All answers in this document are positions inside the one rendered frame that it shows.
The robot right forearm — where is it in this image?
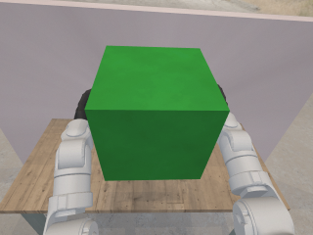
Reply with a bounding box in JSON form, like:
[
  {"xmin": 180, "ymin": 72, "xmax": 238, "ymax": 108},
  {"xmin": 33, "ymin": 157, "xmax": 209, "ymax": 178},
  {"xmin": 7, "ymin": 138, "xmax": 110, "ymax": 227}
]
[{"xmin": 216, "ymin": 113, "xmax": 295, "ymax": 234}]

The robot left hand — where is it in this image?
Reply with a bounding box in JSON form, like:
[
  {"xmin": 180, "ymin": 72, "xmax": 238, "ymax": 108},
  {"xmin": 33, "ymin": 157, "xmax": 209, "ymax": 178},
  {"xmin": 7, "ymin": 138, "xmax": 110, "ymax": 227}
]
[{"xmin": 74, "ymin": 89, "xmax": 92, "ymax": 120}]

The table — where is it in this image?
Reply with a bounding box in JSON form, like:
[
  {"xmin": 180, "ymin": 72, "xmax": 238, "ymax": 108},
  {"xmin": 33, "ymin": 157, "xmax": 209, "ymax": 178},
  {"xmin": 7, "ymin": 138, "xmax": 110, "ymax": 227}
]
[{"xmin": 0, "ymin": 118, "xmax": 291, "ymax": 235}]

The carton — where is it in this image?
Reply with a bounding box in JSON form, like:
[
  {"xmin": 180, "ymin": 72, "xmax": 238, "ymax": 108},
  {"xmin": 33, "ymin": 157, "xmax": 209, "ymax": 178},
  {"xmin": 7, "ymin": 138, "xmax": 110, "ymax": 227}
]
[{"xmin": 84, "ymin": 45, "xmax": 230, "ymax": 181}]

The robot left forearm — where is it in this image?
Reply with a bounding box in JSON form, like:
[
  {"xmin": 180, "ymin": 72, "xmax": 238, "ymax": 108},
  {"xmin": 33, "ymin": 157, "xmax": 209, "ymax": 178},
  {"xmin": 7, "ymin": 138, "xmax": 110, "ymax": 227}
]
[{"xmin": 43, "ymin": 118, "xmax": 94, "ymax": 235}]

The left robot upper arm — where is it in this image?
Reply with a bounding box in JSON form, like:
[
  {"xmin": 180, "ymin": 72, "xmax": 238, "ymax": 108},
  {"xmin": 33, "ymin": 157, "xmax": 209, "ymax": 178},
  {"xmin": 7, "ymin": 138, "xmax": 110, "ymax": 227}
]
[{"xmin": 45, "ymin": 217, "xmax": 99, "ymax": 235}]

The right robot upper arm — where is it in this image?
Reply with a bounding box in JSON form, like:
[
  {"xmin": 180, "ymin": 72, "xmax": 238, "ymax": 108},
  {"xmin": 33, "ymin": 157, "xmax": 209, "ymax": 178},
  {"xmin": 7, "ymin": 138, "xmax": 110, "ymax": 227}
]
[{"xmin": 232, "ymin": 196, "xmax": 294, "ymax": 235}]

